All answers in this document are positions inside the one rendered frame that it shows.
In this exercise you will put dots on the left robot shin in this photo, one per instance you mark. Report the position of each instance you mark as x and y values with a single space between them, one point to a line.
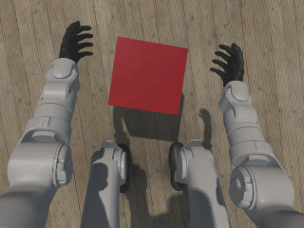
105 144

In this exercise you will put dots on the right robot foot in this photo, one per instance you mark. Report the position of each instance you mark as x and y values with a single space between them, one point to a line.
174 151

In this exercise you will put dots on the left robot forearm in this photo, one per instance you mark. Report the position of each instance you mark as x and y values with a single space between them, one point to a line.
51 122

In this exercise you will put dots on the robot left hand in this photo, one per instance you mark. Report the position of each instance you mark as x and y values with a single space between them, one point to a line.
70 48

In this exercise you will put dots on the left robot upper arm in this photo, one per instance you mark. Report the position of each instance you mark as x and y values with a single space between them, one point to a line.
36 171

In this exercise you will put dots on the carton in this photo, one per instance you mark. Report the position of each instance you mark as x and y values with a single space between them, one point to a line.
147 76

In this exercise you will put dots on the robot right hand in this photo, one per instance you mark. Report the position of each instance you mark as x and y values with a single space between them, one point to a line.
234 69

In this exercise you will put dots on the right robot forearm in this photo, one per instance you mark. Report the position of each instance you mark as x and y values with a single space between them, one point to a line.
247 143

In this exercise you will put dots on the right robot upper arm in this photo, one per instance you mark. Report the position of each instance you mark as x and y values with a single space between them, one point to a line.
266 195

